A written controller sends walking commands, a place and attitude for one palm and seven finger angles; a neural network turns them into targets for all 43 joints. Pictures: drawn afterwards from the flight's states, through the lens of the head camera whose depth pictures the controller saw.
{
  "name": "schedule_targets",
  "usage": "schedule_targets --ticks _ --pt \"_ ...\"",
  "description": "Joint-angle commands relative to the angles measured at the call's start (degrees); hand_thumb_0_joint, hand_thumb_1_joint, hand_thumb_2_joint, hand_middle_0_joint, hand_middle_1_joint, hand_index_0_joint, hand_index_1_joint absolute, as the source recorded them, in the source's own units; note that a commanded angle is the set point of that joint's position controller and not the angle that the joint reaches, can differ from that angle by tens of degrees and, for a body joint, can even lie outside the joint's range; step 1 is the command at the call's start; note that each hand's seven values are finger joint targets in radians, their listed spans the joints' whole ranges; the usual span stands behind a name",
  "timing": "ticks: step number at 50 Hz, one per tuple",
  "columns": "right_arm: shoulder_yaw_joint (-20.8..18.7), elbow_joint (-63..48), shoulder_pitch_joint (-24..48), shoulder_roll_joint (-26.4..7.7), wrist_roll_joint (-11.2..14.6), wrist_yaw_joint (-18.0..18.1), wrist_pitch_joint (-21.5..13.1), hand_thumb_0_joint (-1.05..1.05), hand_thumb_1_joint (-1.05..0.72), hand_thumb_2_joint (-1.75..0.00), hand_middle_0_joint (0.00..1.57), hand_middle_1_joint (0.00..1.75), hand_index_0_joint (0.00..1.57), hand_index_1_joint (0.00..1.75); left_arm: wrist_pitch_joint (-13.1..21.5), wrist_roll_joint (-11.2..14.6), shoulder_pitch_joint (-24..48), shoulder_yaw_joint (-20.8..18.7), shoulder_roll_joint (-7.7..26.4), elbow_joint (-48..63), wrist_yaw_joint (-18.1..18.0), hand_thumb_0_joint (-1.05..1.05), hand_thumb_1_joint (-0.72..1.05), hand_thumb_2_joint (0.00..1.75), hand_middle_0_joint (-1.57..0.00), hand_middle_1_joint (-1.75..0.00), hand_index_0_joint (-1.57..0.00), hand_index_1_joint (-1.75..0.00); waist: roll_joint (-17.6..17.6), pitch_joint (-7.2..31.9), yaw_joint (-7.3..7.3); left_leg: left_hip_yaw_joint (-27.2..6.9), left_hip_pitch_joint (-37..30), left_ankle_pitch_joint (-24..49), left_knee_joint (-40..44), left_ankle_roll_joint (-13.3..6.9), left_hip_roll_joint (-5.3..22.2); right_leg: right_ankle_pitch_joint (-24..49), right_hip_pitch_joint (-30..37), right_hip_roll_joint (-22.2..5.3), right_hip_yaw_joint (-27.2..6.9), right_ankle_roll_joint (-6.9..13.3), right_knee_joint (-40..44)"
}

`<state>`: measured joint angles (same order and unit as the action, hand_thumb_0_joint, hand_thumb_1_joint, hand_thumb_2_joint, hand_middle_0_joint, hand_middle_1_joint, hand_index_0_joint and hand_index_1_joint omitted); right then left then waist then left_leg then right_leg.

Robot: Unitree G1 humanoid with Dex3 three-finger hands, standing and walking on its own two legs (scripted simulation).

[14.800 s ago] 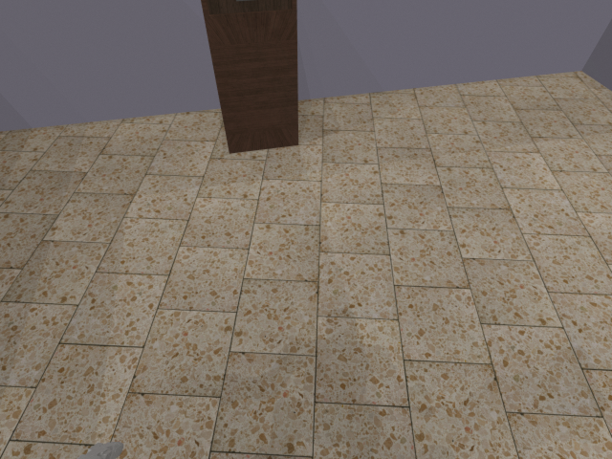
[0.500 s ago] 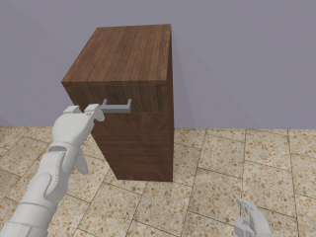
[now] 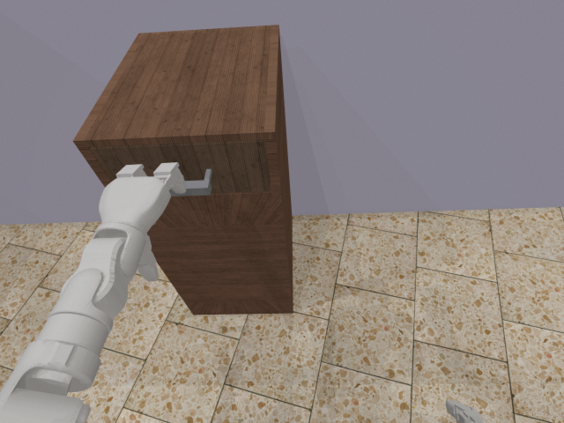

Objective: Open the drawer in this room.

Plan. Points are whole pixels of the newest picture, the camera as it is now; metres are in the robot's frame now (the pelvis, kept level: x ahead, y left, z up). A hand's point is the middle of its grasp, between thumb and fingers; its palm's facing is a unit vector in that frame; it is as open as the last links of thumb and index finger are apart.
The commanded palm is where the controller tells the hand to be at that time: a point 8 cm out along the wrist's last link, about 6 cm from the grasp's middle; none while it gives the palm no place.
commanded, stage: move the hooked fingers above the handle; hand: left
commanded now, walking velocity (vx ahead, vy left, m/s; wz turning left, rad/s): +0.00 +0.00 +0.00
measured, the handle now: (183, 181) +0.54 +0.25 -0.01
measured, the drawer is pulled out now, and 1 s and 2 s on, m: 0.00 0.00 0.00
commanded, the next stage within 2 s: lower the fingers behind the handle in 1.54 s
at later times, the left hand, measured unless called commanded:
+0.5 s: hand (167, 197) +0.44 +0.23 +0.05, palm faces -0.04 +0.00 -1.00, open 13.8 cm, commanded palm +0.43 +0.24 +0.11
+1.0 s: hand (179, 181) +0.49 +0.23 +0.04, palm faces -0.05 -0.01 -1.00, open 13.7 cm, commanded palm +0.47 +0.24 +0.10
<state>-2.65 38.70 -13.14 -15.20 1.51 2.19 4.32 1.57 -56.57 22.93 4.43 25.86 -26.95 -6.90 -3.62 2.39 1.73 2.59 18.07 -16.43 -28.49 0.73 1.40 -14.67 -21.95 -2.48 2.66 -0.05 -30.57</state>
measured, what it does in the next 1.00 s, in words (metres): stands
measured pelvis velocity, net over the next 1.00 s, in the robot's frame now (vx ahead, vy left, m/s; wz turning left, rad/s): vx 0.01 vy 0.01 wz -0.03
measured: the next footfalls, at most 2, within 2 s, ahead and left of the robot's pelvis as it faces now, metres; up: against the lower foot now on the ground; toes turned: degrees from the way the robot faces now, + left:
none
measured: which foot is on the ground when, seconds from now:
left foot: down 0.00-1.00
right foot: down 0.00-1.00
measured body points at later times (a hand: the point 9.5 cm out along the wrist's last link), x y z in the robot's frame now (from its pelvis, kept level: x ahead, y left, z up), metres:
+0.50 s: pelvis +0.00 +0.00 -0.01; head +0.07 -0.02 +0.44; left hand +0.44 +0.23 +0.11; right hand +0.08 -0.27 -0.14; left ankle -0.03 +0.13 -0.74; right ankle +0.00 -0.12 -0.74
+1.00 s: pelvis +0.01 +0.01 -0.02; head +0.09 -0.01 +0.43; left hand +0.49 +0.23 +0.09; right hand +0.01 -0.26 -0.15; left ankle -0.03 +0.13 -0.73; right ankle +0.00 -0.12 -0.74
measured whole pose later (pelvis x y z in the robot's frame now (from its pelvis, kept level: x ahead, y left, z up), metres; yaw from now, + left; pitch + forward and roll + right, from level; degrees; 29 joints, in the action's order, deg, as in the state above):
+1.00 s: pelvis +0.01 +0.01 -0.02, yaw -2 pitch +17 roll +0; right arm -3.5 41.5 -21.0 -15.1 0.0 0.5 5.8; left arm 3.2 -62.3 47.3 0.1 29.1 -60.0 -14.8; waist -3.1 6.6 -5.6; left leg 3.6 33.4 -20.3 -37.2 0.0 2.3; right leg -16.3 -36.6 -1.7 1.3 -0.7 -36.3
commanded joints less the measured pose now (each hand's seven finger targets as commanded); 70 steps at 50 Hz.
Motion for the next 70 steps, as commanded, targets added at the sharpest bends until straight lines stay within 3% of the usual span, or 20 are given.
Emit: schedule_targets --ticks 1,6,10,12,19,22,29,30,31,33,36,42,45,48,51,55,58,60,68,70 --pt "-2.3 -6.55 1.83 -6.59 -0.12 0.75 -2.28 0.0 -0.9 -0.9 0.2 0.3 0.2 0.3 0.72 -0.64 25.76 -7.41 14.32 6.38 -4.08 0.0 -0.5 0.3 -0.3 -1.2 -0.3 -1.2 4.05 17.29 -0.57 0.21 -2.0 16.4 1.31 -2.64 -3.3 14.47 9.83 3.01 -0.83 2.04 1.73" --pt "-2.77 -6.12 -0.08 -6.72 -0.26 0.63 -2.01 0.0 -0.9 -0.9 0.2 0.3 0.2 0.3 0.97 -1.37 28.65 -8.03 15.38 2.82 -5.18 0.0 -0.5 0.3 -0.3 -1.2 -0.3 -1.2 2.9 21.46 -0.64 0.47 -1.68 19.23 -0.09 -2.79 -3.52 17.95 11.0 3.08 -1.02 2.16 0.25" --pt "-2.93 -5.61 -1.4 -7.12 -0.3 0.4 -1.7 0.0 -0.9 -0.9 0.2 0.3 0.2 0.3 0.85 -1.62 30.99 -5.91 13.29 -2.02 -5.05 0.0 -0.5 0.3 -0.3 -1.2 -0.3 -1.2 4.4 19.76 -1.99 0.38 -0.41 18.08 -0.39 -2.82 -3.35 17.02 8.88 3.18 -0.69 2.05 0.25" --pt "-2.97 -5.8 -1.87 -7.13 -0.34 0.36 -1.59 0.0 -0.9 -0.9 0.2 0.3 0.2 0.3 1.09 -1.81 31.15 -6.2 13.78 -3.12 -5.01 0.0 -0.5 0.3 -0.3 -1.2 -0.3 -1.2 3.8 20.49 -1.63 0.59 -0.38 18.23 -0.76 -2.95 -3.35 17.41 8.67 3.22 -0.85 2.08 -0.12" --pt "-3.14 -4.59 -4.5 -7.4 -0.58 0.52 -1.17 0.0 -0.9 -0.9 0.2 0.3 0.2 0.3 2.42 -3.0 37.72 -7.18 16.0 -9.6 -6.4 0.0 -0.5 0.3 -0.3 -1.2 -0.3 -1.2 4.49 19.65 -3.57 0.66 2.47 16.45 -2.13 -3.09 -3.33 16.91 6.16 3.2 -1.09 1.77 -0.78" --pt "-3.35 -4.24 -5.95 -7.51 -0.81 0.57 -1.21 0.0 -0.9 -0.9 0.2 0.3 0.2 0.3 3.17 -3.58 40.66 -8.9 18.68 -10.61 -7.39 0.0 -0.5 0.3 -0.3 -1.2 -0.3 -1.2 2.94 22.92 -3.6 0.68 2.84 17.22 -3.03 -3.13 -3.41 17.87 6.69 3.23 -1.5 1.81 -1.62" --pt "-3.91 -2.89 -8.9 -7.86 -1.1 -0.03 -0.96 0.0 -0.9 -0.9 0.2 0.3 0.2 0.3 2.88 -3.85 45.63 -5.01 14.78 -15.28 -8.12 0.0 -0.5 0.3 -0.3 -1.2 -0.3 -1.2 1.57 23.41 -6.06 0.32 2.73 18.76 -4.51 -2.87 -2.97 18.31 2.56 3.61 -1.0 1.78 -2.42" --pt "-3.95 -2.65 -9.39 -8.07 -1.22 0.01 -0.88 0.0 -0.9 -0.9 0.2 0.3 0.2 0.3 2.85 -3.65 44.96 -6.2 15.91 -17.07 -8.06 0.0 -0.5 0.3 -0.3 -1.2 -0.3 -1.2 4.07 23.6 -6.34 0.23 3.45 18.9 -4.91 -3.15 -2.95 18.76 3.31 3.71 -1.16 1.71 -2.2" --pt "-3.79 -2.54 -9.93 -8.39 -1.19 0.06 -0.71 0.0 -0.9 -0.9 0.2 0.3 0.2 0.3 2.97 -3.9 46.04 -7.47 18.25 -17.3 -8.16 0.0 -0.5 0.3 -0.3 -1.2 -0.3 -1.2 3.1 24.74 -6.09 0.18 4.06 18.51 -4.9 -3.07 -3.02 18.67 3.59 3.63 -1.3 1.65 -2.65" --pt "-3.87 -2.26 -10.41 -8.18 -1.22 -0.04 -0.61 0.0 -0.9 -0.9 0.2 0.3 0.2 0.3 2.74 -4.16 47.84 -5.14 15.72 -18.39 -8.25 0.0 -0.5 0.3 -0.3 -1.2 -0.3 -1.2 1.96 23.98 -6.88 0.14 3.86 18.46 -5.21 -3.0 -2.95 18.04 1.54 3.75 -1.1 1.73 -2.69" --pt "-4.03 -2.03 -11.67 -8.46 -1.7 -0.1 -0.54 0.0 -0.9 -0.9 0.2 0.3 0.2 0.3 3.47 -4.75 50.53 -7.92 19.36 -17.72 -9.09 0.0 -0.5 0.3 -0.3 -1.2 -0.3 -1.2 0.37 28.32 -6.51 -0.01 3.69 20.85 -6.27 -3.03 -2.91 19.97 2.83 3.78 -1.55 1.77 -3.87" --pt "-4.0 -1.25 -13.09 -8.91 -1.97 -0.78 -0.18 0.0 -0.9 -0.9 0.2 0.3 0.2 0.3 1.6 -5.46 50.4 -8.11 19.5 -23.04 -10.59 0.0 -0.5 0.3 -0.3 -1.2 -0.3 -1.2 0.82 27.39 -7.01 0.12 6.11 21.95 -7.05 -2.82 -2.51 20.67 1.07 4.14 -1.05 1.7 -4.78" --pt "-4.05 -1.34 -13.36 -9.27 -2.12 -0.88 0.25 0.0 -0.9 -0.9 0.2 0.3 0.2 0.3 1.09 -5.27 47.67 -10.95 22.52 -23.35 -10.16 0.0 -0.5 0.3 -0.3 -1.2 -0.3 -1.2 2.44 29.92 -5.94 0.26 6.39 24.36 -7.33 -2.93 -2.37 23.17 3.98 4.11 -1.12 1.72 -5.21" --pt "-3.87 -1.37 -12.98 -9.21 -1.69 -0.75 0.52 0.0 -0.9 -0.9 0.2 0.3 0.2 0.3 0.38 -5.1 48.06 -8.57 20.34 -24.12 -9.78 0.0 -0.5 0.3 -0.3 -1.2 -0.3 -1.2 3.01 25.69 -6.81 0.62 7.44 20.29 -6.31 -2.95 -2.25 20.17 1.97 4.13 -0.96 1.44 -4.07" --pt "-3.98 -1.76 -13.04 -9.23 -1.82 -0.51 0.37 0.0 -0.9 -0.9 0.2 0.3 0.2 0.3 2.07 -4.81 48.51 -10.03 22.47 -20.64 -9.24 0.0 -0.5 0.3 -0.3 -1.2 -0.3 -1.2 0.96 28.91 -6.09 0.58 6.03 20.72 -6.26 -3.1 -2.34 20.55 3.83 3.93 -1.51 1.53 -4.0" --pt "-4.05 -1.84 -12.85 -8.95 -1.76 -0.18 0.26 0.0 -0.9 -0.9 0.2 0.3 0.2 0.3 4.13 -4.52 48.63 -7.97 19.7 -19.43 -8.78 0.0 -0.5 0.3 -0.3 -1.2 -0.3 -1.2 2.09 26.6 -7.15 0.15 5.39 19.69 -6.06 -3.15 -2.13 18.71 2.01 4.1 -1.23 1.61 -3.27" --pt "-4.0 -1.62 -12.87 -8.98 -1.76 -0.14 0.21 0.0 -0.9 -0.9 0.2 0.3 0.2 0.3 4.82 -4.38 47.28 -9.57 21.56 -19.44 -9.33 0.0 -0.5 0.3 -0.3 -1.2 -0.3 -1.2 1.42 26.59 -6.47 0.26 5.83 18.91 -6.13 -3.12 -2.35 18.44 2.11 4.06 -1.33 1.57 -3.5" --pt "-3.93 -1.3 -12.68 -9.12 -1.68 -0.15 0.25 0.0 -0.9 -0.9 0.2 0.3 0.2 0.3 4.58 -4.39 47.91 -8.59 20.58 -20.68 -9.6 0.0 -0.5 0.3 -0.3 -1.2 -0.3 -1.2 1.86 24.65 -7.49 0.07 6.17 17.95 -6.14 -3.06 -2.29 17.13 0.54 4.09 -1.1 1.6 -3.03" --pt "-4.17 -0.61 -13.56 -8.81 -1.82 -0.24 -0.14 0.0 -0.9 -0.9 0.2 0.3 0.2 0.3 4.36 -4.54 53.52 -4.79 16.86 -19.89 -9.63 0.0 -0.5 0.3 -0.3 -1.2 -0.3 -1.2 -1.93 27.05 -8.97 -1.08 1.73 20.43 -7.26 -2.61 -2.08 16.21 -3.18 4.29 -0.67 1.77 -3.58" --pt "-4.11 -0.34 -13.88 -8.91 -2.03 -0.31 -0.07 0.0 -0.9 -0.9 0.2 0.3 0.2 0.3 4.13 -4.13 53.49 -5.11 16.63 -21.37 -9.63 0.0 -0.5 0.3 -0.3 -1.2 -0.3 -1.2 0.26 26.71 -9.24 -1.03 2.28 21.15 -7.58 -2.81 -2.06 17.12 -2.7 4.39 -0.66 1.69 -3.43"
